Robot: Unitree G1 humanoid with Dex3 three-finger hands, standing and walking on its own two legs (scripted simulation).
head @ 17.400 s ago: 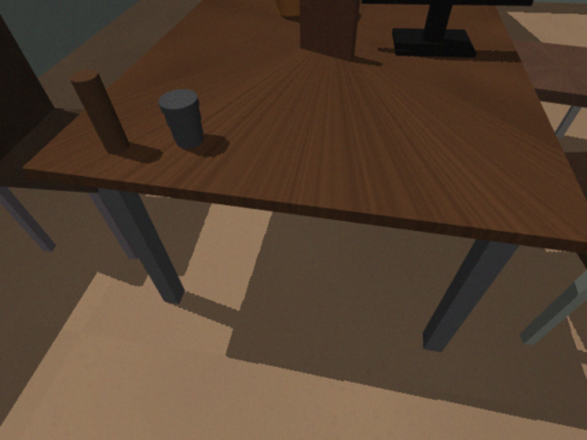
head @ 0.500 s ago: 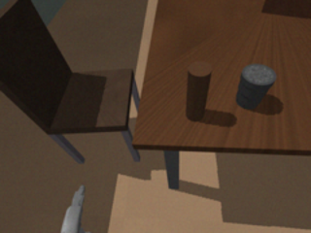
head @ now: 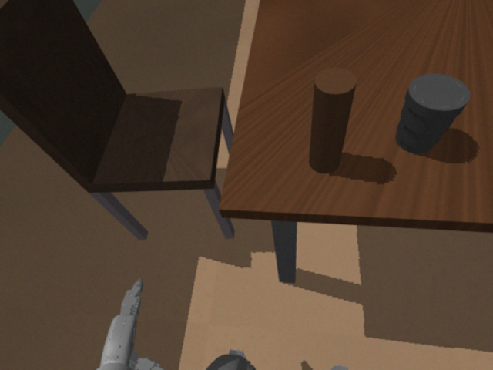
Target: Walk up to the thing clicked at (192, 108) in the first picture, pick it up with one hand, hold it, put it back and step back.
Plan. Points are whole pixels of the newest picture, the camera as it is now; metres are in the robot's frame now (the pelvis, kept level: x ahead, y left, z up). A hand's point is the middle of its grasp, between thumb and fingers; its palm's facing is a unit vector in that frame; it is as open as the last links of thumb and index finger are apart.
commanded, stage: close in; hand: right
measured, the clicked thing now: (425, 117) +0.53 -0.21 +0.07
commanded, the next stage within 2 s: rest palm in 0.54 s
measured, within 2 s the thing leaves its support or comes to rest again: leaves its support in 1.92 s
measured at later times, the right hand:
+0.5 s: hand (457, 116) +0.51 -0.24 +0.10, palm faces +0.18 +0.98 +0.01, open 17.5 cm
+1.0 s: hand (434, 117) +0.51 -0.21 +0.09, palm faces +0.21 +0.98 +0.00, open 16.0 cm
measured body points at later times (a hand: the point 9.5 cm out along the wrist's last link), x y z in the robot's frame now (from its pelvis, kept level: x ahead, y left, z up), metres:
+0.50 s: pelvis +0.01 +0.00 -0.01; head +0.10 -0.02 +0.43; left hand +0.15 +0.26 -0.05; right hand +0.49 -0.29 +0.10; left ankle +0.03 +0.14 -0.70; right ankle +0.01 -0.12 -0.70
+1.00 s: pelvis +0.00 +0.00 -0.02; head +0.10 -0.01 +0.42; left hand +0.15 +0.27 -0.05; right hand +0.50 -0.26 +0.09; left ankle +0.03 +0.14 -0.70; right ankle +0.01 -0.12 -0.70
